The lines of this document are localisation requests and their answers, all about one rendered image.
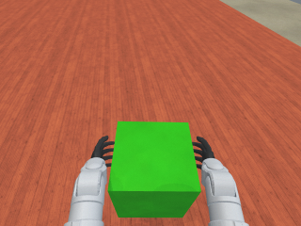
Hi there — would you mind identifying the robot left hand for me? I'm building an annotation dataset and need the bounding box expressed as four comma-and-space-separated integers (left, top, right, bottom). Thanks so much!
90, 136, 115, 167

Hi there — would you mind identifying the right robot forearm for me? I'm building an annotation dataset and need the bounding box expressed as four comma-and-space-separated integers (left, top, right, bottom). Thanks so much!
201, 158, 249, 226

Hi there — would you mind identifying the robot right hand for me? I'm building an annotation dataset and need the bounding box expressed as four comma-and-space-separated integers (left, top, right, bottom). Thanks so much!
192, 136, 215, 169

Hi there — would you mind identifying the left robot forearm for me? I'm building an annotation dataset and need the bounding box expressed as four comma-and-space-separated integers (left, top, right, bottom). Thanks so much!
64, 157, 107, 226

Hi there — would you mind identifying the carton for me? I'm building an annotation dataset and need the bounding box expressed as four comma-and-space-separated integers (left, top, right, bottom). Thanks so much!
107, 121, 201, 218

